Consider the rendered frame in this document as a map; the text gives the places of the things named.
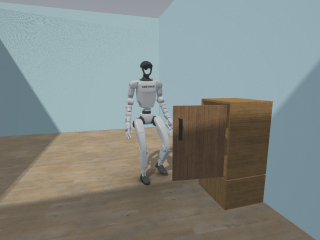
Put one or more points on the left robot shin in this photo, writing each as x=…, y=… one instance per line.
x=163, y=156

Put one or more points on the handle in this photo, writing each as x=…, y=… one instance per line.
x=180, y=130

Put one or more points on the left robot upper arm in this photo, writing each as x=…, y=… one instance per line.
x=159, y=91

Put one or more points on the robot left forearm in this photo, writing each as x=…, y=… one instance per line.
x=164, y=110

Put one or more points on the robot right forearm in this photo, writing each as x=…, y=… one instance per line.
x=128, y=112

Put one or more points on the cupboard door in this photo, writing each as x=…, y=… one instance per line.
x=200, y=154

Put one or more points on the robot left hand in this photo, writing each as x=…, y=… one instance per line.
x=169, y=124

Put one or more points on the right robot upper arm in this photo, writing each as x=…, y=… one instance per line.
x=131, y=90

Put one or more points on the robot right hand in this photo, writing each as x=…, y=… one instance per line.
x=128, y=127

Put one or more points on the right robot thigh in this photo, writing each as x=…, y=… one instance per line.
x=140, y=133

